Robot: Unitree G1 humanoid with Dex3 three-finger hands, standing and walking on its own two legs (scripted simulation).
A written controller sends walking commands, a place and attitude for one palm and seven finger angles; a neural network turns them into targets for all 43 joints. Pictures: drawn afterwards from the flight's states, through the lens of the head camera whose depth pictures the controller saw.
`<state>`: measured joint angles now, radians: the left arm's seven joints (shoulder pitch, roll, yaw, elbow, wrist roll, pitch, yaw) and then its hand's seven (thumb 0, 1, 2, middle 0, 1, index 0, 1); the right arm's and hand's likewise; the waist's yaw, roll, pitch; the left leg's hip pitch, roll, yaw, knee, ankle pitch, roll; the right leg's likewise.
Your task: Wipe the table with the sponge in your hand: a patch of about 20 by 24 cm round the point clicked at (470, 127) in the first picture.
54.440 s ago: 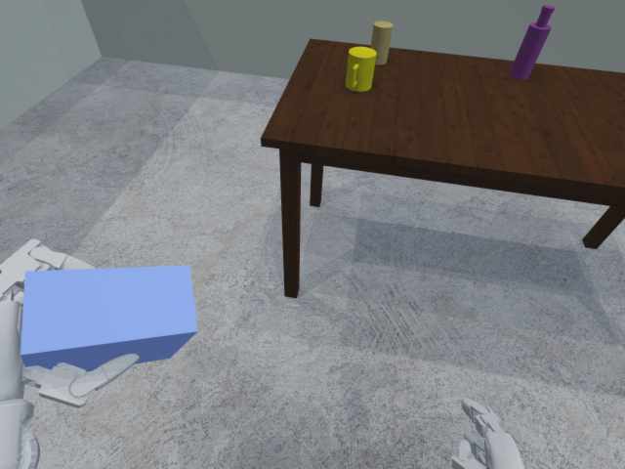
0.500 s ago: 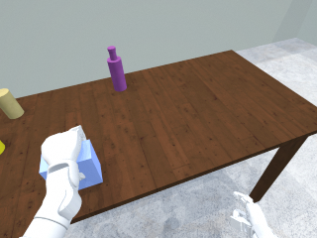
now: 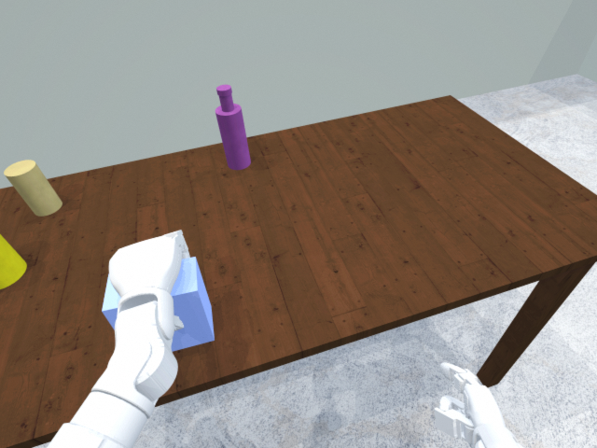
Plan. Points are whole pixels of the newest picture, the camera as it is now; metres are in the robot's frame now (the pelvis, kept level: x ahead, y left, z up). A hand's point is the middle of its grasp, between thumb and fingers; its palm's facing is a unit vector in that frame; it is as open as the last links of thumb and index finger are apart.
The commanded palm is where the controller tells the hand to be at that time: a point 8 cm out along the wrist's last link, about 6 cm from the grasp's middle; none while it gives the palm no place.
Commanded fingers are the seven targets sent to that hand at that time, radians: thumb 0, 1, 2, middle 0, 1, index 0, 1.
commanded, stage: slide across to the third lane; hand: left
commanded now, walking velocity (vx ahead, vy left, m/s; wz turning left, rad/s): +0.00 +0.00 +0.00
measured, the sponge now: (168, 317) +0.29 +0.25 +0.00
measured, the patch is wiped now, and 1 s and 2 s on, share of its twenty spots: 1.00 1.00 1.00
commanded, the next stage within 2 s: wipe forward along the third lane in 0.56 s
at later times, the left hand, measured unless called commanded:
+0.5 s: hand (198, 279) +0.31 +0.20 +0.07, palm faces +0.02 -0.05 -1.00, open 10.6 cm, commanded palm +0.28 +0.17 +0.12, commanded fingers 0.00 0.10 1.30 -1.20 -1.60 -1.20 -1.60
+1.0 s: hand (203, 272) +0.33 +0.20 +0.06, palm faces -0.08 -0.05 -1.00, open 10.5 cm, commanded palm +0.32 +0.19 +0.10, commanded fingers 0.00 0.10 1.30 -1.20 -1.60 -1.20 -1.60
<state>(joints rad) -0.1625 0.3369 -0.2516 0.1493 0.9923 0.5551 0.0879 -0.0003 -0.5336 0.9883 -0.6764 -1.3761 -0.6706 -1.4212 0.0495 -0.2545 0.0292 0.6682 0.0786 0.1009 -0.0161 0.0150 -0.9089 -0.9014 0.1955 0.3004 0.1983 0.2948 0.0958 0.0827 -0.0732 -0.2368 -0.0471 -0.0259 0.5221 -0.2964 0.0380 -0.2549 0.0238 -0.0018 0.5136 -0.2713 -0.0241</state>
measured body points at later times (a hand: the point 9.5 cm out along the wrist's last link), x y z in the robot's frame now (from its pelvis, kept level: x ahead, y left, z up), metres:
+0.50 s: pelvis -0.02 -0.01 +0.00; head -0.04 -0.05 +0.45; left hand +0.31 +0.20 +0.12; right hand +0.21 -0.22 -0.09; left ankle -0.01 +0.10 -0.74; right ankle +0.00 -0.11 -0.74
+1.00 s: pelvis -0.03 -0.03 +0.00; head -0.04 -0.07 +0.45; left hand +0.33 +0.20 +0.12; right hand +0.17 -0.27 -0.11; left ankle -0.01 +0.10 -0.74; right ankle +0.00 -0.11 -0.74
